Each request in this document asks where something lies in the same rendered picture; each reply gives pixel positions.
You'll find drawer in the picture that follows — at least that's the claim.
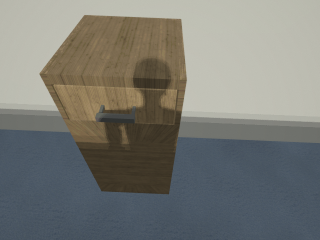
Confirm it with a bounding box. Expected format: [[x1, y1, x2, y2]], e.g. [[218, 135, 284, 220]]
[[53, 84, 177, 124]]

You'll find cabinet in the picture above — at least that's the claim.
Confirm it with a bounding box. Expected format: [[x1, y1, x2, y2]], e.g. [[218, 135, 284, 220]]
[[39, 15, 187, 195]]

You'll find handle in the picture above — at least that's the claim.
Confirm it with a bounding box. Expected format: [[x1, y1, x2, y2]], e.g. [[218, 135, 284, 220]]
[[95, 105, 136, 124]]

